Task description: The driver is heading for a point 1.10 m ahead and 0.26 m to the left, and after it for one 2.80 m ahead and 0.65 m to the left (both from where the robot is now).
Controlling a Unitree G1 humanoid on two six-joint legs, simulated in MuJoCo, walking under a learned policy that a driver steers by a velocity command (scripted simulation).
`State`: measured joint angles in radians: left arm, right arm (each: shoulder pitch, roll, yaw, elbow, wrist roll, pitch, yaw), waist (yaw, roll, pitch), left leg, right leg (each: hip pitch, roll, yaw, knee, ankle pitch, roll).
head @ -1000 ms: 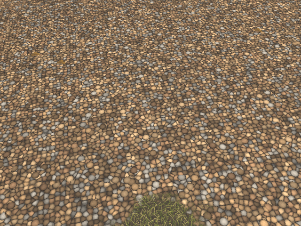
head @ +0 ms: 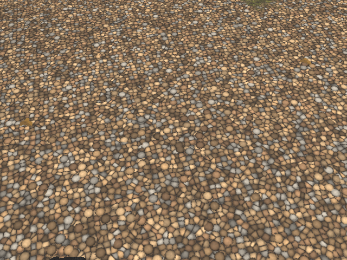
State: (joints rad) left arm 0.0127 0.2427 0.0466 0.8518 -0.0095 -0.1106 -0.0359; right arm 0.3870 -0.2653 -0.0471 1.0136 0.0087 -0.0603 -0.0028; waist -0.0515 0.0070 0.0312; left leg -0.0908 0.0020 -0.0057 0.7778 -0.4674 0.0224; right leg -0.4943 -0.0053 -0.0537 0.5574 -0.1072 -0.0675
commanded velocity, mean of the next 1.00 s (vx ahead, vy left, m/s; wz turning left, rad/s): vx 0.50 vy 0.00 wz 0.00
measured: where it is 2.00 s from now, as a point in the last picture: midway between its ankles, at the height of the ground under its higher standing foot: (143, 113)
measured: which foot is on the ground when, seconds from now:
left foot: up 0.00-0.46, down 0.48-1.00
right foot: down 0.00-0.50, up 0.52-1.00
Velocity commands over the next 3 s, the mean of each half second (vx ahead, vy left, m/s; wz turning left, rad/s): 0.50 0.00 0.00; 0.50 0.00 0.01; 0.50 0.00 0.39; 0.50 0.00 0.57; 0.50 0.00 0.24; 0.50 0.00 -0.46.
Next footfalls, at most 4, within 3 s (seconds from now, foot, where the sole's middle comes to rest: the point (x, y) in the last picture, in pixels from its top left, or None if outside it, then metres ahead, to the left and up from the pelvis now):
0.48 left None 0.45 0.15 -0.76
1.04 right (196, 181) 0.77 -0.09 -0.76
1.60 left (130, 137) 1.02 0.20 -0.76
2.10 right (140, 84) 1.38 0.15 -0.76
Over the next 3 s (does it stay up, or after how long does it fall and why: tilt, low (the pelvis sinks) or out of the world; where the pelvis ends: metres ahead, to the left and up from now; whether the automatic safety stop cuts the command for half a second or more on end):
stays up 1.55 0.42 0.01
